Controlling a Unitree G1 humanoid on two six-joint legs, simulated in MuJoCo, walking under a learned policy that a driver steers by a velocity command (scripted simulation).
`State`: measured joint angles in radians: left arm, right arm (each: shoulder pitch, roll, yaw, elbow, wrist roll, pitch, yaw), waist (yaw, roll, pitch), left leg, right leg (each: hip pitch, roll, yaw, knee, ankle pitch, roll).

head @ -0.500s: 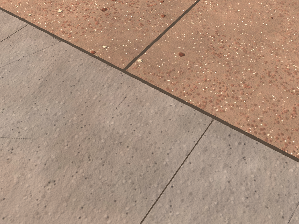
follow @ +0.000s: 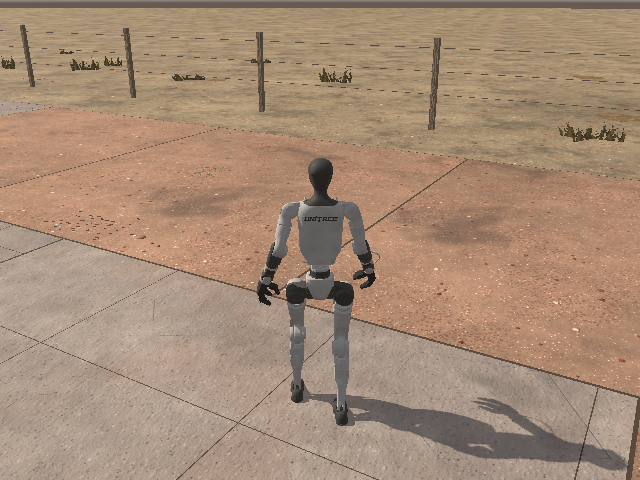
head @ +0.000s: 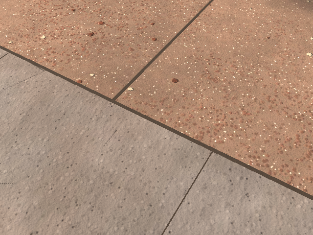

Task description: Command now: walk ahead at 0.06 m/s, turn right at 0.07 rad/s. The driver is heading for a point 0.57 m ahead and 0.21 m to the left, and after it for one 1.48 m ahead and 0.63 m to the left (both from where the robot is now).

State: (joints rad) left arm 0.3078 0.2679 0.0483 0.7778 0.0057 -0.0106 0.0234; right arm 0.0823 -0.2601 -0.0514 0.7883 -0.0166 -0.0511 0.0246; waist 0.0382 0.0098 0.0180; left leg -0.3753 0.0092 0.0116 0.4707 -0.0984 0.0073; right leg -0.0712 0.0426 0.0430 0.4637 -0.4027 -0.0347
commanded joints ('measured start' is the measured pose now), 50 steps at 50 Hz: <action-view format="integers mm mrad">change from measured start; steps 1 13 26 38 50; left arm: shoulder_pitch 116 -48 6 -133 -28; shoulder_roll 83 83 164 131 141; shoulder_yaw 13 18 67 65 65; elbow -23 11 31 -46 -12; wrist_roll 19 10 0 -4 -14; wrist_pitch -16 21 32 2 -20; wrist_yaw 10 8 63 55 11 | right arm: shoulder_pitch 115 -53 -70 -17 -24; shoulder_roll -124 -84 -106 -195 -177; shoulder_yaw -31 -1 -28 -54 -60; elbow -20 36 58 12 -27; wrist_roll -1 2 34 37 52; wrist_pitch -1 29 67 35 95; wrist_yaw -19 -25 -21 -39 -71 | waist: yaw -47 -51 -5 -42 2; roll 135 -62 -117 43 103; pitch -290 11 -25 -98 -87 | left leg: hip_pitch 519 208 -52 234 -6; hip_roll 265 31 -17 201 46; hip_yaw -267 -36 -15 -406 -433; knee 26 -28 225 -147 -74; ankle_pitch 697 -71 12 138 -201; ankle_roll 256 -4 24 238 96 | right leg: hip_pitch -224 -251 -39 -458 -8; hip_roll -55 -110 -262 -60 -64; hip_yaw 51 58 80 59 58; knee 223 -97 15 622 -113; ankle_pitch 190 43 615 -115 199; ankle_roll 59 4 -90 92 42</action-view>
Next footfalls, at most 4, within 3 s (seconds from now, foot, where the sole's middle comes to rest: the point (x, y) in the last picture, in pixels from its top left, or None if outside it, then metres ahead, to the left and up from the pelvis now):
0.18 right None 0.02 -0.13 -0.77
1.00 right None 0.13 -0.12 -0.77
1.48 left None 0.06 0.17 -0.77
1.98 right None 0.46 0.26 -0.77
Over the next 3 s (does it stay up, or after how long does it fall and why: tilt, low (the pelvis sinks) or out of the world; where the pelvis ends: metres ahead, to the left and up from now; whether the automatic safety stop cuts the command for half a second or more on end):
stays up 0.48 0.37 0.01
